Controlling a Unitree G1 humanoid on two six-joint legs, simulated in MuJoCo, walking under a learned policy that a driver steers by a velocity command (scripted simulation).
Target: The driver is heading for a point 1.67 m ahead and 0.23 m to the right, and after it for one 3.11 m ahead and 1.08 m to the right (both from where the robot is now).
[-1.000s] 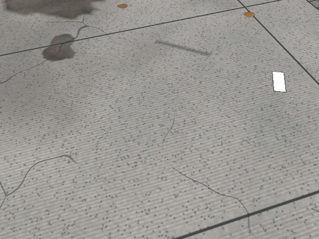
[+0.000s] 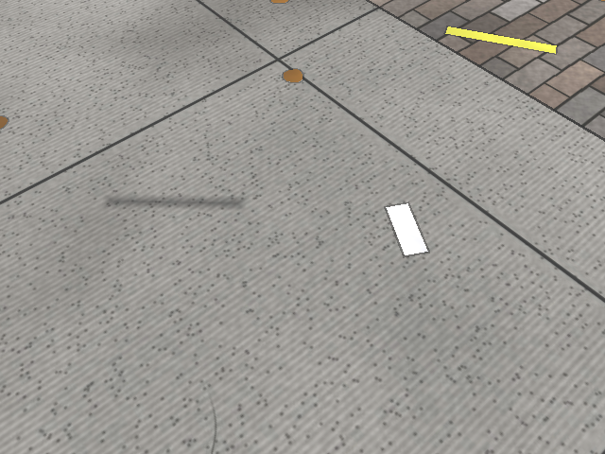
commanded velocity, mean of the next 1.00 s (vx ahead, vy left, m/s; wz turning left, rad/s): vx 0.50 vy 0.00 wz -0.41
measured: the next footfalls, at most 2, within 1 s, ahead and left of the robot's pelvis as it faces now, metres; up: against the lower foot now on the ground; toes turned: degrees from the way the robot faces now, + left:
left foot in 0.30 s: +0.36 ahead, +0.14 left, +0.00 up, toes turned -14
right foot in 0.82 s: +0.54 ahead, -0.20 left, +0.00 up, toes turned -25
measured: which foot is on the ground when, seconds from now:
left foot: up 0.00-0.28, down 0.30-0.82, up 0.84-1.00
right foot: down 0.00-0.30, up 0.32-0.80, down 0.82-1.00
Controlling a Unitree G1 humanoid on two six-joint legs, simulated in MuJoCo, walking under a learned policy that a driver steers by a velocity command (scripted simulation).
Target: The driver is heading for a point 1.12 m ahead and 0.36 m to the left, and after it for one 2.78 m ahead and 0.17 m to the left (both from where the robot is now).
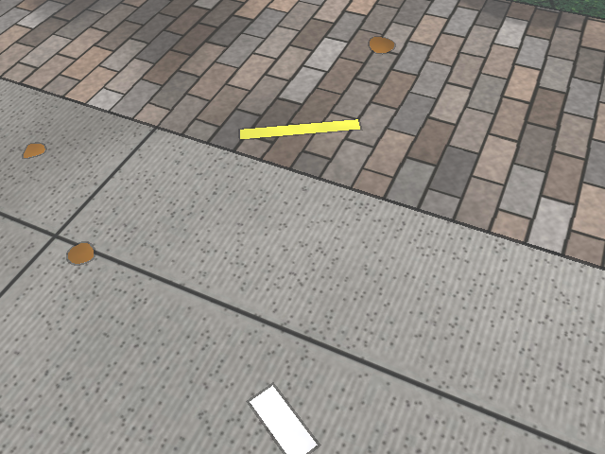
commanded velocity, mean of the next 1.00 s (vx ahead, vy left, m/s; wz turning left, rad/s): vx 0.50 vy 0.00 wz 0.43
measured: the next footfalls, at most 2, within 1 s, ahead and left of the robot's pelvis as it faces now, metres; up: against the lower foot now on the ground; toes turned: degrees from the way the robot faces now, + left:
left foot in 0.38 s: +0.37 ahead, +0.17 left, +0.00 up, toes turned +12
right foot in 0.84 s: +0.68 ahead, +0.06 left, +0.00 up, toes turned +31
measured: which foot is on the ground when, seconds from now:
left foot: up 0.00-0.36, down 0.38-0.84, up 0.86-1.00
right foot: down 0.00-0.38, up 0.40-0.82, down 0.84-1.00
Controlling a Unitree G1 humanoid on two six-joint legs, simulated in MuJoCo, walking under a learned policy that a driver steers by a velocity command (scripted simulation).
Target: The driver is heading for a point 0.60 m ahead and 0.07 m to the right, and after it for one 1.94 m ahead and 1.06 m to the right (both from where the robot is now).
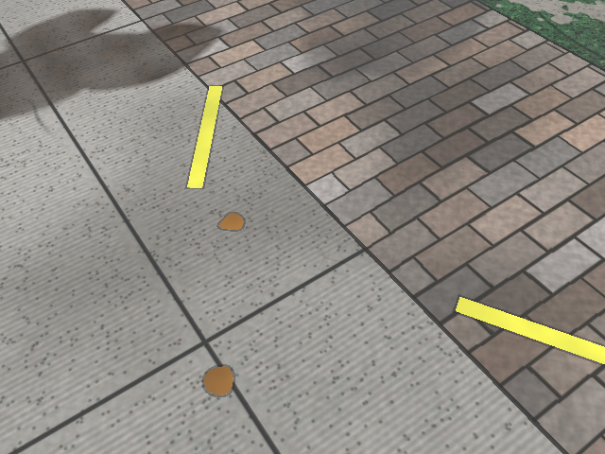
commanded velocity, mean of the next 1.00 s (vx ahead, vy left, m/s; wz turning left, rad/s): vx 0.50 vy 0.00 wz -0.17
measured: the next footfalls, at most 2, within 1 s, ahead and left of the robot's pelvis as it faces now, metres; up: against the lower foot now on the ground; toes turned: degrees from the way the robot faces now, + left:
left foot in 0.34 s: +0.33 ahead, +0.16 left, +0.00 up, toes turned +3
right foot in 0.88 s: +0.62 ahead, -0.09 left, +0.00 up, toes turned -14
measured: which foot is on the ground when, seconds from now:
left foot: up 0.00-0.32, down 0.34-0.90, up 0.92-1.00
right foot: down 0.00-0.36, up 0.38-0.86, down 0.88-1.00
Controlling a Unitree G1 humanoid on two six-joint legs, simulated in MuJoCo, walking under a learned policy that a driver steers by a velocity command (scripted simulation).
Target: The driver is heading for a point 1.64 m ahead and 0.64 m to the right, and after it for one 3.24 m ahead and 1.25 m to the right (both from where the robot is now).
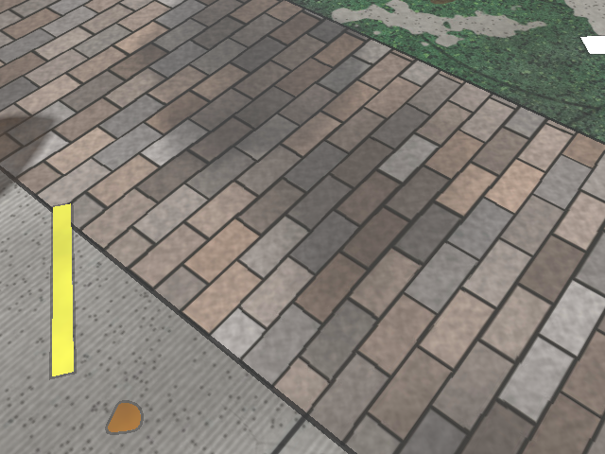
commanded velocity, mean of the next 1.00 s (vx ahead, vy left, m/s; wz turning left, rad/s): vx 0.50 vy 0.00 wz -0.59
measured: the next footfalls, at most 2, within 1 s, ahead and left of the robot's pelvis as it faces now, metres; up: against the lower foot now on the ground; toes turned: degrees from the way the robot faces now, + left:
left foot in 0.34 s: +0.39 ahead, +0.13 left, +0.00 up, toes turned -15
right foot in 0.86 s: +0.55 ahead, -0.22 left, +0.00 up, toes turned -34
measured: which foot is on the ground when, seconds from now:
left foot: up 0.00-0.32, down 0.34-0.88, up 0.90-1.00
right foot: down 0.00-0.36, up 0.38-0.84, down 0.86-1.00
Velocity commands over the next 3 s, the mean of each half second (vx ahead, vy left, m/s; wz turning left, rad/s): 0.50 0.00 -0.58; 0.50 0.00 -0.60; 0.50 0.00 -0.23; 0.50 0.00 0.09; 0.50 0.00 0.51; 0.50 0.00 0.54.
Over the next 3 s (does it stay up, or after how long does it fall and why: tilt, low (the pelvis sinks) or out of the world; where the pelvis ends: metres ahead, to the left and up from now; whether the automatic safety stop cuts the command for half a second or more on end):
stays up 1.49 -0.66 0.00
